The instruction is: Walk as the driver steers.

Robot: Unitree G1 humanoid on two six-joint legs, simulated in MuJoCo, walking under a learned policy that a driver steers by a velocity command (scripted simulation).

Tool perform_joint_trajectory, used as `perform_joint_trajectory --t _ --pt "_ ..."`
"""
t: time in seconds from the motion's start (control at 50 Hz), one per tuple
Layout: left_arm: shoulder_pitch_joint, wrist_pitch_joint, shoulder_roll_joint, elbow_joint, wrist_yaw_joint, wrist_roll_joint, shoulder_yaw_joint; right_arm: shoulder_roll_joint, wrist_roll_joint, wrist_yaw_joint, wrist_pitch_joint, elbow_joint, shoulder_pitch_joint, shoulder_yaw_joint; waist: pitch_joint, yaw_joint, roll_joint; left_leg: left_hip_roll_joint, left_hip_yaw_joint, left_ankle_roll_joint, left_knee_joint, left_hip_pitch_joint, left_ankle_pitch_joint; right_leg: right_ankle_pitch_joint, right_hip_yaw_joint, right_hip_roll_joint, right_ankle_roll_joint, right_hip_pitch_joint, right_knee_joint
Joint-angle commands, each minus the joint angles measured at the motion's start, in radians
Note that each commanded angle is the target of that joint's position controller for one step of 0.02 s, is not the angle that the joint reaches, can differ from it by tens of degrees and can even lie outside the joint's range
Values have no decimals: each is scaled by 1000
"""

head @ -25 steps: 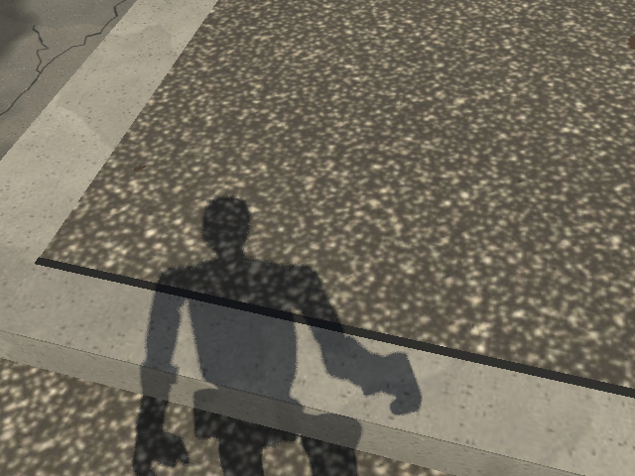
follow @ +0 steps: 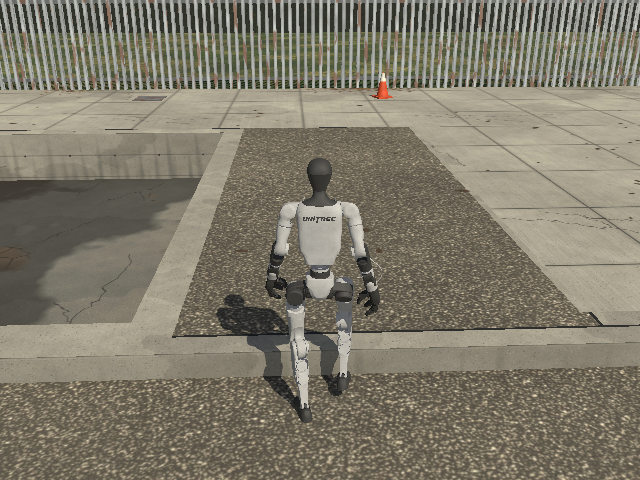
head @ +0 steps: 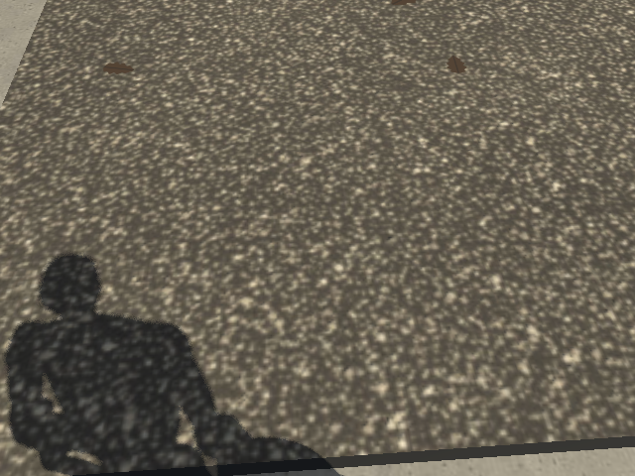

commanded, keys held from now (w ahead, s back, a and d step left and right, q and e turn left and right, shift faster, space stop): w+e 0.20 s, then w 0.26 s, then w+q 0.54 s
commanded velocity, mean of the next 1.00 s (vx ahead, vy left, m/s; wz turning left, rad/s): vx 0.50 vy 0.00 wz -0.04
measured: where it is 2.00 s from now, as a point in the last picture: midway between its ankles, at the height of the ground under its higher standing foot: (317, 205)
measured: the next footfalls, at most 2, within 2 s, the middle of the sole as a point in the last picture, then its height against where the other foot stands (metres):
right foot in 0.14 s outside the picture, level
left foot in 0.58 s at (333, 468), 0.16 m higher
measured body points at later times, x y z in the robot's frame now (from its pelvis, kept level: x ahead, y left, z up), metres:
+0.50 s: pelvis +0.23 -0.05 +0.01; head +0.28 -0.08 +0.46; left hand +0.18 +0.19 -0.12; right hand +0.48 -0.23 -0.04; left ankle +0.41 +0.01 -0.49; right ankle +0.11 -0.09 -0.74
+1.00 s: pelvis +0.55 -0.08 +0.15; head +0.60 -0.07 +0.60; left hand +0.80 +0.10 +0.08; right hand +0.53 -0.36 +0.03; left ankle +0.41 -0.01 -0.58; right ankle +0.72 -0.21 -0.54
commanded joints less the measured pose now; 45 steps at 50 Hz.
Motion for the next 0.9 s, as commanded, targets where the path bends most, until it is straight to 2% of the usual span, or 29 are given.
perform_joint_trajectory --t 0.02,0.08,0.12,0.14,0.16,0.18,0.2,0.22,0.26,0.28,0.32,0.34,0.4,0.42,0.44,0.46,0.5,0.52,0.56,0.58,0.6,0.62,0.64,0.68,0.7,0.72,0.76,0.82,0.9 --pt "-66 2 13 -91 12 -1 -3 -137 -7 -2 -3 -62 -7 -26 1 24 119 337 -99 125 -16 22 674 -90 -44 12 -49 -4 53" --pt "53 -8 51 -72 21 -2 17 -169 8 4 9 -100 -80 -32 -82 84 124 291 -10 78 225 18 1082 -117 -97 113 -96 250 -124" --pt "296 -36 62 -16 31 -10 39 -199 46 13 35 -125 -159 -43 -177 207 111 247 5 48 619 -91 977 49 -127 178 -119 540 -409" --pt "369 -49 143 17 33 0 64 -146 41 20 37 -159 -230 -33 -115 252 -6 151 -40 6 957 -377 301 163 35 97 -136 699 -539" --pt "285 -45 300 -11 33 6 86 -1 23 21 25 -205 -118 4 -101 80 -199 26 -120 -44 1373 -728 -213 847 491 -176 -222 792 -445" --pt "334 -32 320 -36 32 -20 99 -20 6 14 21 -238 -96 8 -288 119 -75 26 -275 -52 1430 -768 -113 600 667 -294 -369 827 -590" --pt "293 -23 256 -30 37 -23 83 -27 4 14 16 -257 -184 12 -139 101 -25 53 -266 -61 1488 -899 -60 158 653 -281 -380 732 -666" --pt "258 -21 163 -18 40 -29 54 -25 -11 19 12 -261 -218 14 -1 68 10 77 -244 -48 1529 -989 -43 -48 575 -214 -319 616 -677" --pt "263 -41 80 5 43 -31 13 16 -15 29 43 -292 -238 29 37 23 9 88 -234 -21 1681 -1066 -56 19 441 -134 -246 478 -650" --pt "307 -55 68 34 35 -17 5 59 1 18 67 -318 -266 41 23 28 -32 56 -212 0 1893 -1137 -124 25 428 -144 -245 456 -659" --pt "349 -83 76 78 23 -8 -3 111 -1 8 84 -396 -361 72 39 18 -10 51 -234 42 1984 -1292 -168 -113 384 -128 -198 423 -670" --pt "373 -89 77 95 20 2 -6 142 1 1 83 -435 -430 84 40 35 -61 34 -221 62 2119 -1399 -209 -143 391 -137 -198 445 -687" --pt "394 -87 51 138 35 -24 -31 152 0 2 77 -549 -598 121 100 22 13 55 -162 67 1767 -1375 -177 -227 299 -61 -126 328 -811" --pt "396 -82 49 146 62 -36 -35 154 -2 8 80 -578 -617 128 96 17 3 63 -171 62 1655 -1313 -162 -127 308 -69 -147 316 -872" --pt "396 -77 75 134 76 -51 -34 105 3 19 89 -572 -567 122 63 14 7 56 -107 50 1445 -1147 -140 27 254 -55 -176 304 -966" --pt "410 -79 65 125 80 -59 -36 93 -9 21 96 -540 -523 108 -18 24 19 54 -82 52 1386 -972 -98 302 202 -52 -185 353 -982" --pt "376 -88 111 92 80 -79 -24 91 19 8 106 -486 -388 111 -162 -36 -40 -14 -37 86 1099 -617 -100 1119 32 -44 -170 468 -858" --pt "381 -91 174 75 81 -76 -2 62 28 6 112 -449 -303 91 -259 -76 -100 -68 -31 93 1037 -505 -134 1485 40 -89 -173 568 -731" --pt "354 -92 249 50 68 -46 41 -28 20 18 114 -381 -118 51 -355 -153 -164 -129 -96 137 884 -452 -357 1744 24 -173 -160 786 -368" --pt "329 -99 242 26 56 -52 55 -77 6 27 105 -335 -15 26 -389 -199 -104 -99 -247 191 727 -309 -369 1614 9 -148 -154 722 -96" --pt "324 -122 135 -49 22 -56 43 -185 -3 26 93 -285 33 -6 -372 -160 184 123 -862 341 362 -186 -523 841 43 56 -101 362 339" --pt "310 -132 98 -84 -12 15 48 -201 32 10 111 -257 -52 -38 -331 -86 334 193 -1428 391 -56 -155 -476 54 128 225 -53 46 774" --pt "307 -131 21 -148 -15 33 23 -149 35 11 93 -268 -208 -30 -181 32 155 254 -1363 359 -39 -249 -501 28 215 161 -56 -131 970" --pt "152 -114 -59 -233 27 10 -15 -32 10 17 52 -163 -178 -9 66 79 -72 192 -988 269 72 -499 -318 -31 172 98 -76 -256 1019" --pt "158 -97 -70 -251 43 -6 -29 21 -9 18 42 -115 -152 6 83 111 -66 143 -808 223 102 -542 -168 -75 160 85 -74 -275 998" --pt "186 -76 -96 -262 52 3 -50 23 -6 23 32 -81 -134 5 80 143 -32 86 -657 180 118 -551 -47 -84 158 63 -75 -279 945" --pt "167 -49 -37 -282 48 11 -50 -19 14 35 12 -79 -135 -6 82 156 4 1 -496 177 66 -593 13 -120 118 33 -49 -192 602" --pt "47 -62 50 -320 32 13 -26 -104 31 19 -12 -115 -52 -26 11 76 52 7 -485 191 -35 -445 436 85 26 20 2 -106 250" --pt "-136 -69 -8 -348 6 -18 -47 -145 36 -2 10 -131 110 -56 -54 -51 95 35 -509 152 -57 -81 580 120 4 73 52 -91 -145"
Velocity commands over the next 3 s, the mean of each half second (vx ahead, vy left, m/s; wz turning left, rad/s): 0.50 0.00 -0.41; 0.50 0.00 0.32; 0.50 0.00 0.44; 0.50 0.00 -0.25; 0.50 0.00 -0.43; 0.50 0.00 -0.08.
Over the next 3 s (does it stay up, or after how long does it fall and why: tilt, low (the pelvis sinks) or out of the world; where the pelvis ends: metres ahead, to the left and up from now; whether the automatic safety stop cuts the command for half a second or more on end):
stays up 1.64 0.00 0.16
